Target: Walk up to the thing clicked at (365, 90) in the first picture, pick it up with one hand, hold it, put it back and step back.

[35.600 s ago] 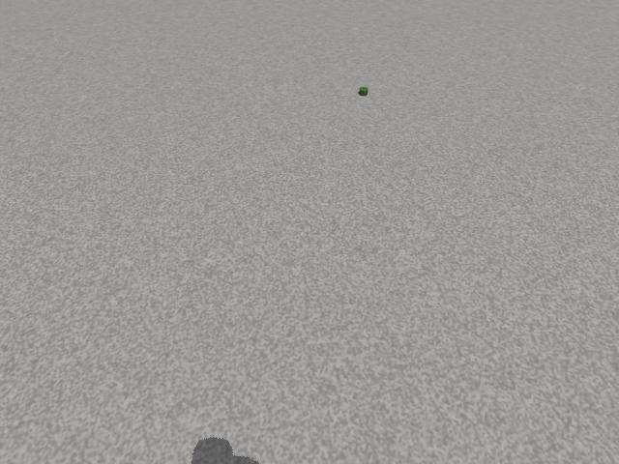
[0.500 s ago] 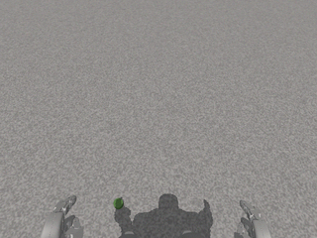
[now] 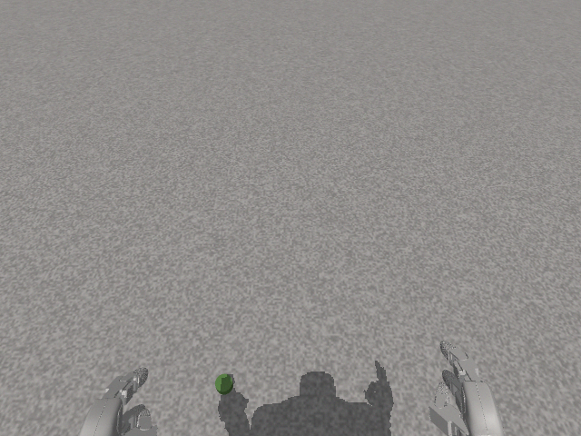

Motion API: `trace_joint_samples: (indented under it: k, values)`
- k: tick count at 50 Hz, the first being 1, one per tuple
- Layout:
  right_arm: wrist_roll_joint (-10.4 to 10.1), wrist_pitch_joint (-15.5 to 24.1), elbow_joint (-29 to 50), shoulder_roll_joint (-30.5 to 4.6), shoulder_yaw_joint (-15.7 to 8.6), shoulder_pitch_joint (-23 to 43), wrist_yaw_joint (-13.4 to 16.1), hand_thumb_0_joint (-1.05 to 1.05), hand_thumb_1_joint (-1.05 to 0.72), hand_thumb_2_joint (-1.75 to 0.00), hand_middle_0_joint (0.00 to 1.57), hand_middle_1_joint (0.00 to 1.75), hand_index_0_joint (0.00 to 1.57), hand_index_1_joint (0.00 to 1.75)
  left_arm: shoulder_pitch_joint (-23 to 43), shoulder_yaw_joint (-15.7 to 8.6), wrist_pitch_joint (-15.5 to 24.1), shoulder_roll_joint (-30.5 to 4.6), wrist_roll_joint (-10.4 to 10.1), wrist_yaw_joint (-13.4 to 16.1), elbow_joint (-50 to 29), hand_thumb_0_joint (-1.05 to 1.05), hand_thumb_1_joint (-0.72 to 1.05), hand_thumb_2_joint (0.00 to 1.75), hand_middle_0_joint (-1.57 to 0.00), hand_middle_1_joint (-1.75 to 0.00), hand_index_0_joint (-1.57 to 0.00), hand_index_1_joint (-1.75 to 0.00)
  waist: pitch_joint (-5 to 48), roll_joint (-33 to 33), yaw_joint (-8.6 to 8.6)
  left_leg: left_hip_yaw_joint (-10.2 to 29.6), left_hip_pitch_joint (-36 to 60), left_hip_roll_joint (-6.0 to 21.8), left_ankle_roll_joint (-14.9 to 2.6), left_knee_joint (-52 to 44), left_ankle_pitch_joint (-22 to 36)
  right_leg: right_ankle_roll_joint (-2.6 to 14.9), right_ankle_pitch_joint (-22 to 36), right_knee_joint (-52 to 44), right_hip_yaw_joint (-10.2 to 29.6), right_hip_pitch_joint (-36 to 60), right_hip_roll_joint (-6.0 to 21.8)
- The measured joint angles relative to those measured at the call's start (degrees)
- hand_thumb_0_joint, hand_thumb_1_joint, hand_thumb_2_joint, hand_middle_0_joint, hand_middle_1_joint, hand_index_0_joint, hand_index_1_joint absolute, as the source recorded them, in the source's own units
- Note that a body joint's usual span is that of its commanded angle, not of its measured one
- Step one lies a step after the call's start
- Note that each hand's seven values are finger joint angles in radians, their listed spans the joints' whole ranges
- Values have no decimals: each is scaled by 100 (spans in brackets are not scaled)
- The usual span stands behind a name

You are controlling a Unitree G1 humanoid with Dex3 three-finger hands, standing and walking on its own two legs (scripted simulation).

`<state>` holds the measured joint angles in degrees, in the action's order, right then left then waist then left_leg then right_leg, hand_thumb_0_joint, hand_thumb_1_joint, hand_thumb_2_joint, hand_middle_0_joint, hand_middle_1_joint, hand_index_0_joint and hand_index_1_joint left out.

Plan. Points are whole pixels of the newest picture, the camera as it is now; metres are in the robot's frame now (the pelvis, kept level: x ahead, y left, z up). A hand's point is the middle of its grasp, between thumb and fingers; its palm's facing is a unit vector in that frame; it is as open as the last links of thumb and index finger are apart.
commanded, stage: home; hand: left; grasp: from above
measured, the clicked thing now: (224, 384) +0.41 +0.18 -0.70
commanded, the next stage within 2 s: stand in 1.60 s
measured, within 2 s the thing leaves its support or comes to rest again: neither
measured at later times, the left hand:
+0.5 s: hand (155, 435) +0.16 +0.17 -0.05, palm faces +0.03 -0.98 -0.20, open 7.4 cm
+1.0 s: hand (152, 433) +0.16 +0.18 -0.05, palm faces +0.03 -0.98 -0.21, open 7.4 cm
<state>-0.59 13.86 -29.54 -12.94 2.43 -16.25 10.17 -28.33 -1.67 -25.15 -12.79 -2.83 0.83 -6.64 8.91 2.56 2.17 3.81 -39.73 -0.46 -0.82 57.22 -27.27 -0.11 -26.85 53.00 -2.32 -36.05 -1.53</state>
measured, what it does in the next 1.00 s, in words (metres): stands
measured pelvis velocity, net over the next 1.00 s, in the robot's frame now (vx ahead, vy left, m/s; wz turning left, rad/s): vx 0.00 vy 0.00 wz -0.01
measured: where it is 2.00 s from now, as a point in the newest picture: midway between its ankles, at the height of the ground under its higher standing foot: outside the picture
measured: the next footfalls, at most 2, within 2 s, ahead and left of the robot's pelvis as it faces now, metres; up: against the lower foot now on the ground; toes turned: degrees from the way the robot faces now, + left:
none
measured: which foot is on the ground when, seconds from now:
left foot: down 0.00-1.00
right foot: down 0.00-1.00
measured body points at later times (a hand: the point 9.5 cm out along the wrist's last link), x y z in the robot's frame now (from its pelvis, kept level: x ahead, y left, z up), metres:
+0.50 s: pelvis +0.00 +0.00 +0.00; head +0.01 +0.00 +0.45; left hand +0.16 +0.23 -0.03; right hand +0.15 -0.25 -0.06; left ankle +0.01 +0.11 -0.68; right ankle +0.00 -0.13 -0.68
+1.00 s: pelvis +0.00 +0.00 +0.00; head +0.02 +0.00 +0.45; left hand +0.16 +0.23 -0.03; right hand +0.15 -0.25 -0.07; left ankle +0.01 +0.11 -0.68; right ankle +0.00 -0.13 -0.68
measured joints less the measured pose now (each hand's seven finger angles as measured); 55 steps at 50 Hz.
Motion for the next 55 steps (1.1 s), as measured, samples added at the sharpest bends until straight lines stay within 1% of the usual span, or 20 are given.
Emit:
trace_joint_samples:
  k: [13, 35, 46, 55]
  values:
    - [2, -21, -139, 15, -3, -121, 17, 1, -90, -90, 20, 30, 20, 30, -9, -6, 47, 1, -22, 12, 56, 1, 90, 90, -20, -30, -20, -30, 13, 34, 21, -40, 11, 14, 8, -4, -5, 7, -8, 32, 40, -21, -10]
    - [0, 34, -118, -10, -28, -60, 29, 1, -90, -90, 20, 30, 20, 30, -11, 11, 28, -51, -2, -3, -16, 1, 90, 90, -20, -30, -20, -30, 13, 3, -2, -25, 5, 20, 21, 12, 18, 18, 10, 53, 25, -26, -17]
    - [-5, 15, -101, 5, -22, -79, 20, 1, -90, -90, 20, 30, 20, 30, -46, 8, 14, -50, -33, 6, -79, 1, 90, 90, -20, -30, -20, -30, 3, 31, 3, -30, -50, 17, 10, 41, -8, 7, -9, 70, 29, -75, -14]
    - [11, -12, -117, 8, -47, -92, 17, 1, -90, -90, 20, 30, 20, 30, -72, 7, 25, -34, -18, 16, -56, 1, 90, 90, -20, -30, -20, -30, 63, 29, 20, -40, -39, 17, -1, 76, -61, -3, -52, 91, 39, -61, -15]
